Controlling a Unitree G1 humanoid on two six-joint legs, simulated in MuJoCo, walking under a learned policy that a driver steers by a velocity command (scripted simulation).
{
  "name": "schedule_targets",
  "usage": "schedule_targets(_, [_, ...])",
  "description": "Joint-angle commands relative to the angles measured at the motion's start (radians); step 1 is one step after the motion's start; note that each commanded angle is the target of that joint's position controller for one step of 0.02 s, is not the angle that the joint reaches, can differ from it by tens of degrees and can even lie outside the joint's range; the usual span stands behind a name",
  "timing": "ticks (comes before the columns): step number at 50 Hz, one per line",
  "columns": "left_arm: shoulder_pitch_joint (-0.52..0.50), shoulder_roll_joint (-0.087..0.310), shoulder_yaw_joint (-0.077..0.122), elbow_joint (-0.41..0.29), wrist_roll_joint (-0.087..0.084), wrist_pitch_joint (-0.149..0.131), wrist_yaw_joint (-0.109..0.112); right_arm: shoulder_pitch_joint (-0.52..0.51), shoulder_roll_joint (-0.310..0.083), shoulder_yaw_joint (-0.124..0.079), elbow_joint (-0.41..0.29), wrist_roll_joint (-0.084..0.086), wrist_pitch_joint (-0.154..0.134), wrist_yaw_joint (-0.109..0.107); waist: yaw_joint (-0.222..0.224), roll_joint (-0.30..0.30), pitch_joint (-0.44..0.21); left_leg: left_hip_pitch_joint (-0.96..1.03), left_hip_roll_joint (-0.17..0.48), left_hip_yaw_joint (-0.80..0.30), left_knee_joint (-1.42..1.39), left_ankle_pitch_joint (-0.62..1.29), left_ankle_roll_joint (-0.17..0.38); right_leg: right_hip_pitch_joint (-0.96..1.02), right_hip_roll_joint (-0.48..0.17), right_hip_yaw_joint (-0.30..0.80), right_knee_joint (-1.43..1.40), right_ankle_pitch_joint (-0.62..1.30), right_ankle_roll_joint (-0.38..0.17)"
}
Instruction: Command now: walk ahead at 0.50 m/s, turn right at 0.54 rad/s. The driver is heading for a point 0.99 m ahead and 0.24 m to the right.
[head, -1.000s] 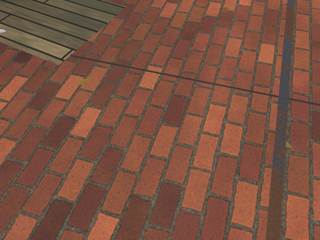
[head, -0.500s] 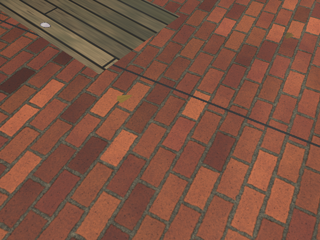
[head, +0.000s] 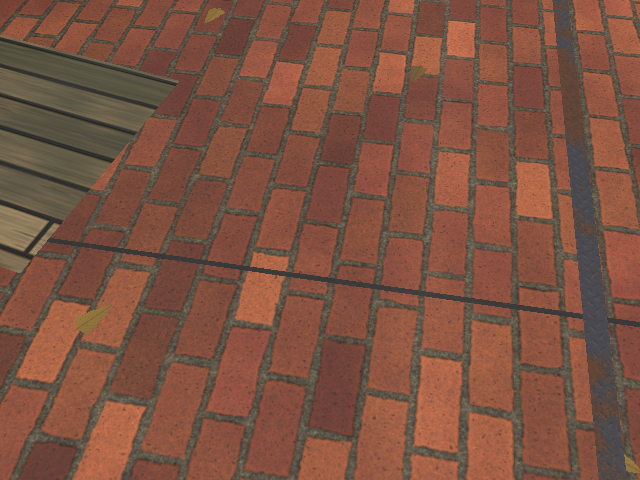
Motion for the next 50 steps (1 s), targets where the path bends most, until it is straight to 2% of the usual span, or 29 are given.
schedule_targets(1, [0.091,0.111,0.030,-0.050,0.006,-0.015,0.015,-0.072,-0.138,-0.030,-0.120,-0.020,-0.053,-0.002,0.029,-0.007,-0.130,-0.409,0.074,-0.089,-0.007,0.100,0.013,0.418,-0.273,0.453,-0.326,0.112,-0.199])
schedule_targets(2, [0.066,0.102,0.025,-0.067,0.016,-0.014,0.019,-0.054,-0.137,-0.034,-0.118,-0.026,-0.040,-0.001,0.003,-0.029,-0.116,-0.351,0.082,-0.089,-0.036,0.124,0.003,0.342,-0.251,0.422,-0.348,0.168,-0.198])
schedule_targets(5, [0.072,0.132,0.035,-0.071,0.012,-0.018,0.035,-0.051,-0.098,-0.026,-0.125,-0.035,-0.012,-0.004,-0.015,-0.032,-0.096,-0.311,0.074,-0.055,-0.168,0.189,-0.044,0.226,-0.217,0.331,-0.376,0.304,-0.202])
schedule_targets(8, [0.108,0.155,0.042,-0.059,0.002,-0.011,0.051,-0.166,-0.062,-0.009,-0.155,-0.036,-0.009,-0.003,0.025,-0.054,-0.070,-0.283,0.039,-0.041,-0.408,0.393,-0.069,0.175,-0.158,0.261,-0.368,0.259,-0.152])
schedule_targets(10, [0.138,0.156,0.043,-0.052,-0.001,-0.003,0.057,-0.238,-0.052,-0.002,-0.170,-0.027,-0.016,0.006,0.059,-0.075,-0.068,-0.229,0.001,-0.034,-0.552,0.506,-0.073,0.164,-0.139,0.259,-0.353,0.181,-0.124])
schedule_targets(12, [0.176,0.160,0.045,-0.040,-0.005,0.004,0.060,-0.287,-0.067,-0.005,-0.183,-0.014,-0.024,0.015,0.080,-0.084,-0.066,-0.201,-0.020,-0.044,-0.623,0.539,-0.070,0.190,-0.160,0.306,-0.332,0.123,-0.116])
schedule_targets(15, [0.194,0.149,0.044,-0.034,-0.006,0.013,0.064,-0.287,-0.107,-0.020,-0.188,-0.009,-0.037,0.028,0.066,-0.101,-0.069,-0.180,-0.025,-0.081,-0.695,0.469,-0.040,0.281,-0.200,0.405,-0.247,0.075,-0.096])
schedule_targets(17, [0.170,0.143,0.045,-0.042,-0.002,0.017,0.065,-0.208,-0.127,-0.034,-0.169,-0.007,-0.047,0.028,0.015,-0.127,-0.081,-0.083,-0.026,-0.070,-0.730,0.407,-0.001,0.295,-0.201,0.442,-0.174,0.102,-0.072])
schedule_targets(18, [0.163,0.113,0.035,-0.050,0.002,0.016,0.063,-0.116,-0.150,-0.048,-0.147,-0.015,-0.052,0.022,-0.032,-0.118,-0.132,0.062,-0.013,-0.065,-0.754,0.405,0.029,0.270,-0.156,0.417,-0.076,0.143,-0.043])
schedule_targets(19, [0.168,0.053,0.012,-0.067,0.015,0.012,0.057,0.020,-0.199,-0.062,-0.136,-0.034,-0.055,0.014,-0.091,-0.026,-0.262,0.301,0.137,-0.204,-0.738,0.338,0.091,0.172,-0.095,0.341,0.179,0.050,-0.007])
schedule_targets(20, [0.299,-0.005,-0.006,-0.096,-0.011,0.003,0.058,0.115,-0.279,-0.081,-0.103,-0.046,-0.040,0.015,-0.042,0.293,-0.383,0.626,0.359,-0.653,-0.818,0.119,0.252,-0.184,0.053,0.198,0.514,-0.352,0.065])
schedule_targets(21, [0.303,0.088,0.005,-0.081,-0.020,0.001,0.060,0.111,-0.204,-0.066,-0.107,-0.020,-0.035,0.022,-0.056,0.273,-0.345,0.614,0.396,-0.807,-0.881,-0.116,0.253,-0.327,-0.026,0.214,0.665,-0.393,0.077])
schedule_targets(22, [0.207,0.149,0.023,-0.088,-0.017,0.006,0.060,0.068,-0.140,-0.048,-0.117,-0.018,-0.030,0.017,-0.082,0.168,-0.221,0.505,0.354,-0.660,-0.899,-0.122,0.213,-0.360,-0.065,0.207,0.712,-0.298,0.084])
schedule_targets(23, [0.144,0.148,0.025,-0.101,-0.006,0.011,0.061,0.018,-0.121,-0.039,-0.121,-0.026,-0.022,0.015,-0.073,0.095,-0.143,0.385,0.311,-0.516,-0.908,0.014,0.186,-0.334,-0.098,0.170,0.702,-0.226,0.090])
schedule_targets(24, [0.106,0.137,0.028,-0.115,0.005,0.011,0.058,-0.012,-0.102,-0.033,-0.113,-0.032,-0.019,0.014,-0.058,0.077,-0.087,0.290,0.274,-0.418,-0.928,0.141,0.180,-0.314,-0.124,0.169,0.658,-0.175,0.092])
schedule_targets(25, [0.110,0.121,0.030,-0.119,0.001,0.014,0.052,-0.028,-0.085,-0.025,-0.106,-0.036,-0.021,0.011,-0.034,0.103,-0.071,0.234,0.244,-0.335,-0.948,0.224,0.169,-0.270,-0.150,0.168,0.626,-0.144,0.091])
schedule_targets(27, [0.122,0.082,0.025,-0.122,-0.010,0.027,0.044,-0.033,-0.077,-0.025,-0.090,-0.028,-0.027,0.011,-0.020,0.131,-0.061,0.189,0.217,-0.227,-0.989,0.300,0.174,-0.239,-0.167,0.139,0.580,-0.123,0.096])
schedule_targets(30, [0.068,0.052,0.016,-0.152,-0.001,0.036,0.041,-0.021,-0.117,-0.039,-0.063,-0.024,-0.031,0.009,-0.021,0.092,-0.038,0.190,0.238,-0.135,-1.030,0.406,0.202,-0.288,-0.183,0.128,0.478,-0.058,0.116])
schedule_targets(36, [-0.077,0.023,0.000,-0.184,0.000,0.020,0.009,0.001,-0.162,-0.049,-0.021,-0.019,-0.011,0.001,-0.070,0.063,-0.010,0.237,0.211,0.073,-1.032,0.523,0.165,-0.238,-0.168,0.050,0.170,0.202,0.106])
schedule_targets(40, [-0.157,0.032,0.002,-0.224,-0.004,0.020,-0.012,0.043,-0.197,-0.059,0.010,0.001,0.009,0.001,-0.080,0.067,0.018,0.333,0.246,0.132,-0.991,0.629,0.141,-0.211,-0.143,-0.004,0.054,0.141,0.063])
schedule_targets(42, [-0.122,0.065,0.019,-0.229,0.002,0.025,-0.016,0.035,-0.228,-0.068,0.011,0.011,0.021,-0.004,-0.038,0.096,-0.021,0.374,0.251,0.171,-0.877,0.945,0.121,-0.115,-0.087,-0.055,0.032,0.038,0.021])
schedule_targets(43, [-0.051,0.093,0.035,-0.216,0.004,0.030,-0.014,0.031,-0.243,-0.073,0.010,0.016,0.029,-0.008,0.009,0.109,-0.069,0.377,0.245,0.190,-0.758,1.105,0.111,-0.014,-0.048,-0.081,0.023,-0.005,-0.005])
schedule_targets(44, [0.099,0.135,0.062,-0.178,0.002,0.034,-0.007,0.015,-0.239,-0.070,0.006,0.021,0.035,-0.011,0.098,0.091,-0.145,0.316,0.218,0.220,-0.567,1.143,0.086,0.193,-0.006,-0.093,-0.039,0.047,-0.042])
schedule_targets(45, [0.279,0.202,0.095,-0.130,-0.002,0.044,0.012,0.025,-0.203,-0.055,-0.006,0.003,0.031,-0.016,0.177,0.025,-0.234,0.092,0.182,0.221,-0.284,0.913,0.045,0.506,-0.050,0.025,-0.057,0.074,-0.089])
schedule_targets(46, [0.249,0.327,0.109,-0.135,-0.013,0.037,0.023,0.126,-0.048,-0.003,-0.068,-0.047,0.010,0.000,0.044,-0.273,-0.312,-0.379,-0.009,0.163,0.088,-0.076,-0.018,0.847,-0.328,0.581,-0.109,-0.036,-0.271])
schedule_targets(47, [0.289,0.253,0.085,-0.168,-0.006,0.019,0.018,0.038,-0.116,-0.006,-0.080,-0.016,-0.028,0.014,0.120,-0.176,-0.471,-0.493,-0.047,-0.077,0.216,-0.151,-0.010,0.897,-0.407,0.870,-0.276,-0.229,-0.332])
schedule_targets(48, [0.256,0.187,0.063,-0.148,0.005,0.004,0.014,-0.060,-0.171,-0.021,-0.103,0.026,-0.046,0.023,0.135,-0.112,-0.319,-0.566,0.007,-0.085,0.201,-0.043,0.011,0.796,-0.384,0.718,-0.309,-0.172,-0.269])
schedule_targets(49, [0.198,0.157,0.052,-0.144,0.004,-0.004,0.014,-0.072,-0.157,-0.014,-0.104,0.021,-0.054,0.020,0.090,-0.049,-0.224,-0.531,0.051,-0.075,0.112,0.050,0.021,0.643,-0.345,0.592,-0.310,-0.083,-0.232])
schedule_targets(50, [0.123,0.117,0.037,-0.149,0.008,-0.005,0.017,-0.061,-0.155,-0.015,-0.082,-0.002,-0.051,0.014,0.045,-0.014,-0.164,-0.465,0.091,-0.066,0.032,0.103,0.013,0.503,-0.314,0.479,-0.313,0.047,-0.201])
